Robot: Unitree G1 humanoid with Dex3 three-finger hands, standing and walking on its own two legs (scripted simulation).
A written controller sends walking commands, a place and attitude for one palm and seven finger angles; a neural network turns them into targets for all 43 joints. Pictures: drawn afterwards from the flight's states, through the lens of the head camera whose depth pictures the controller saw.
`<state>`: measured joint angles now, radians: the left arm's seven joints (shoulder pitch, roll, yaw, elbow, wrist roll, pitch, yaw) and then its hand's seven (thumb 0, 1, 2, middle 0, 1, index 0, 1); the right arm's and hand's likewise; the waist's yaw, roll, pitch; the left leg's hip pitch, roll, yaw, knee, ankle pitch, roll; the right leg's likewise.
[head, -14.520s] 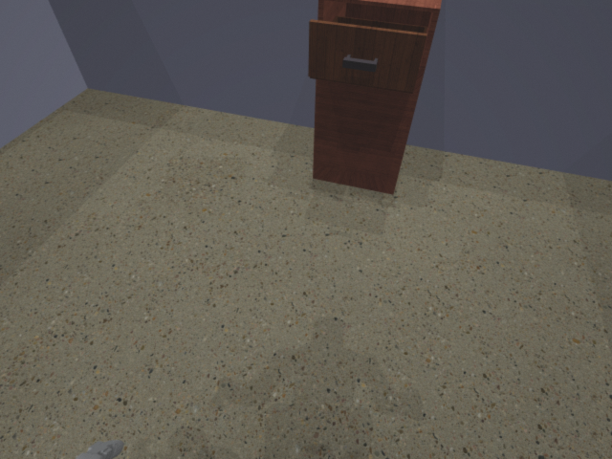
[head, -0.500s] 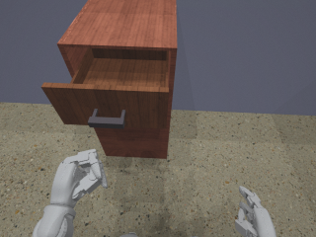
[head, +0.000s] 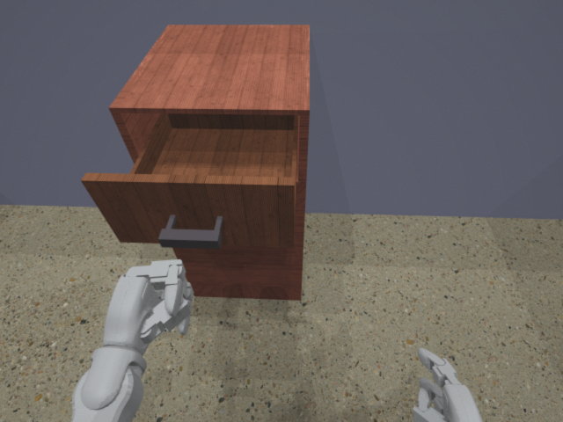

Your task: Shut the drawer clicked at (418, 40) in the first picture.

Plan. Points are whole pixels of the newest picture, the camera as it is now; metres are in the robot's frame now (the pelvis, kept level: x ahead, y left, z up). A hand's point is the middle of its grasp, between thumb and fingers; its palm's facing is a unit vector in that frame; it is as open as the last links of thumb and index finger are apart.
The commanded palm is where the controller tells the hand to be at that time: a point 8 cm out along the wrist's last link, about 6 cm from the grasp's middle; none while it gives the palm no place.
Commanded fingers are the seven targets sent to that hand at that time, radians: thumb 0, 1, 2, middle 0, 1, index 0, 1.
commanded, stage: raise the hand and make a fist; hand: left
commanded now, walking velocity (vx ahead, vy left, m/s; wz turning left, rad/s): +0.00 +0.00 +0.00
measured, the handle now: (193, 229) +0.44 +0.19 -0.01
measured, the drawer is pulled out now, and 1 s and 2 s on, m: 0.20 0.20 0.20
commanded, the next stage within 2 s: bring the fist close to the handle in 0.22 s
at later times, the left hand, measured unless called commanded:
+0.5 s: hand (188, 300) +0.26 +0.14 +0.07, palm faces -0.01 -1.00 -0.04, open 3.2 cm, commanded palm +0.24 +0.20 +0.07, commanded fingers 0.00 0.90 0.90 -1.40 -1.60 -1.40 -1.60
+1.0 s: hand (200, 281) +0.32 +0.15 +0.02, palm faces -0.03 -1.00 -0.02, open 3.3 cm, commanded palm +0.30 +0.20 +0.02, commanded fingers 0.00 0.90 0.90 -1.40 -1.60 -1.40 -1.60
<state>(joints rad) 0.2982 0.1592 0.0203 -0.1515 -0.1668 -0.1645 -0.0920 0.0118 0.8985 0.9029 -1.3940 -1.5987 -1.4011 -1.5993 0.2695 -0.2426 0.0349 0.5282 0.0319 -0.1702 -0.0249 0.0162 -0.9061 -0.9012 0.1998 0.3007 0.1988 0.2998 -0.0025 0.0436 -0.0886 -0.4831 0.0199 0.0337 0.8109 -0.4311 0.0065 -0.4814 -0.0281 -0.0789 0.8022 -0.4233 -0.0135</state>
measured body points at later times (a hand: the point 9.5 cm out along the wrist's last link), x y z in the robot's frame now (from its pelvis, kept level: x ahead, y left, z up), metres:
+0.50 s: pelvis -0.01 -0.02 +0.00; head +0.02 -0.03 +0.45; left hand +0.25 +0.19 +0.08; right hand +0.17 -0.25 -0.08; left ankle -0.01 +0.11 -0.71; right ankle -0.01 -0.11 -0.71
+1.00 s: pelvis -0.01 +0.00 -0.02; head +0.05 -0.01 +0.42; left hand +0.31 +0.20 +0.02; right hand +0.12 -0.25 -0.13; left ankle -0.01 +0.11 -0.71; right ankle -0.01 -0.11 -0.71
